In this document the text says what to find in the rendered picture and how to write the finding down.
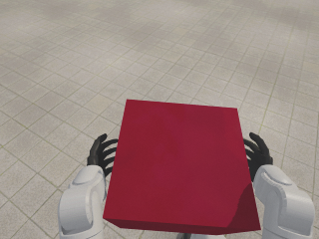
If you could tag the robot right forearm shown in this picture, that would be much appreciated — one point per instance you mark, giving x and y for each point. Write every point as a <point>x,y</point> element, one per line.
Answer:
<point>289,213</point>

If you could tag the robot left forearm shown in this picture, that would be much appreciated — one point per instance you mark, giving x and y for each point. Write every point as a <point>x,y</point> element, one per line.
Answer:
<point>79,210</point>

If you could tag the robot right hand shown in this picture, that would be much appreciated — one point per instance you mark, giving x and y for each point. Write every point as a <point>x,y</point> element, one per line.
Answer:
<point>258,156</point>

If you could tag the carton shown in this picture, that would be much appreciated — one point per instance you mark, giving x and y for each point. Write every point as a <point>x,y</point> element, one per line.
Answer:
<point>181,168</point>

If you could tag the robot left hand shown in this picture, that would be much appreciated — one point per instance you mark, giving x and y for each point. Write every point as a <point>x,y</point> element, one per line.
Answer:
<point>97,154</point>

